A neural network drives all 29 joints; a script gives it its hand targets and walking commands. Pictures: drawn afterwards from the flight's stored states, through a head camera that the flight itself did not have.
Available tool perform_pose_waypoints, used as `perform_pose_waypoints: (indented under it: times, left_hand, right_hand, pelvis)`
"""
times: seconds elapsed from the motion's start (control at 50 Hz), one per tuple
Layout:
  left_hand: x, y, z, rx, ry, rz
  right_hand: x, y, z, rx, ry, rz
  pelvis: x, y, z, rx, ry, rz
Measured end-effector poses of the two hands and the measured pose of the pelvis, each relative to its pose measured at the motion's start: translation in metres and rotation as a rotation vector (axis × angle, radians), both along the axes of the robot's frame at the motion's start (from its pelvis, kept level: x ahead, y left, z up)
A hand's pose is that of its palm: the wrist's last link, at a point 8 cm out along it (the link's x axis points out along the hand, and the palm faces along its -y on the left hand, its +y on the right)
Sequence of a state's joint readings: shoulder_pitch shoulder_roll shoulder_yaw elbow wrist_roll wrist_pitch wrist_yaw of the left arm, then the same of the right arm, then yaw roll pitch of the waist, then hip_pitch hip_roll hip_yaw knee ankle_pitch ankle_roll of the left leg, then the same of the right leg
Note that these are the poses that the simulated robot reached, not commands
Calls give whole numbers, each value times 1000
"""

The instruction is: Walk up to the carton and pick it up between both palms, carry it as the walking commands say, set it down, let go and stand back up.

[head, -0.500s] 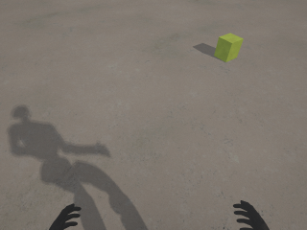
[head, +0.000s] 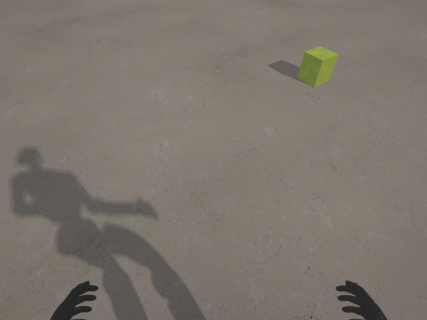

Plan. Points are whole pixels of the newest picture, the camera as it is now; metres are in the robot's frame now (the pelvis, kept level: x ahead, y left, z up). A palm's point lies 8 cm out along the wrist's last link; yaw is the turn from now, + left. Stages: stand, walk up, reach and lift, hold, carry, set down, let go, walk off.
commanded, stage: stand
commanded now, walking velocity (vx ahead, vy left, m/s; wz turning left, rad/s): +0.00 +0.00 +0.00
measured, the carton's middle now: (317, 66) +2.23 -0.97 -0.63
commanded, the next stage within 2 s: walk up in 1.26 s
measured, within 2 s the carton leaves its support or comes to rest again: neither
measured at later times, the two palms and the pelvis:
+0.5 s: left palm out of the picture +0.15 +0.29 -0.06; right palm out of the picture +0.13 -0.29 -0.07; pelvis -0.01 +0.00 +0.00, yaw +0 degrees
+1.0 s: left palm out of the picture +0.13 +0.29 -0.06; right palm out of the picture +0.12 -0.29 -0.07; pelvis -0.02 +0.00 +0.00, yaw +0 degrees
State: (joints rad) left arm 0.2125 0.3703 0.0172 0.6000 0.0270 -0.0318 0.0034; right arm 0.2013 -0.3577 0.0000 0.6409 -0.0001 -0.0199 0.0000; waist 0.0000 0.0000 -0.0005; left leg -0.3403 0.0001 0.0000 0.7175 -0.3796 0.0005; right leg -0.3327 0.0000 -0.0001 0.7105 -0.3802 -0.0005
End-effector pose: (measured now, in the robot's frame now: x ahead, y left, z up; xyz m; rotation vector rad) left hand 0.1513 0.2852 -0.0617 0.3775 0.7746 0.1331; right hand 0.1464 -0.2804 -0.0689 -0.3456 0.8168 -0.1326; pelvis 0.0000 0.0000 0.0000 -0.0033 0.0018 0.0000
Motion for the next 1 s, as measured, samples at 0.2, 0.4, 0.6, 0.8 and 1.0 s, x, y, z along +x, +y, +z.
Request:
perform_pose_waypoints:
  times: [0.2,0.4,0.6,0.8,1.0]
  left_hand:
    - [-1,0,0,0,-1,0]
    - [-4,0,1,0,-6,0]
    - [-9,0,1,0,-10,1]
    - [-15,1,1,0,-10,3]
    - [-21,1,1,2,-4,7]
  right_hand:
    - [-4,-2,-2,-4,15,-5]
    - [-10,-4,-3,-8,23,-9]
    - [-16,-6,-4,-10,28,-14]
    - [-23,-7,-4,-12,32,-17]
    - [-28,-8,-5,-11,36,-21]
  pelvis:
    - [-1,0,0,0,-1,0]
    - [-4,0,0,0,-6,0]
    - [-9,0,0,0,-12,0]
    - [-13,0,0,0,-19,0]
    - [-17,-1,0,1,-25,0]
